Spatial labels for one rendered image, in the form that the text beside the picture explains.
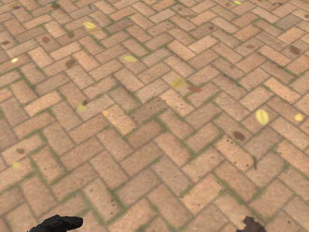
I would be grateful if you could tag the robot left hand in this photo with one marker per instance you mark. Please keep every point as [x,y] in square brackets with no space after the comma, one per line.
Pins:
[58,224]

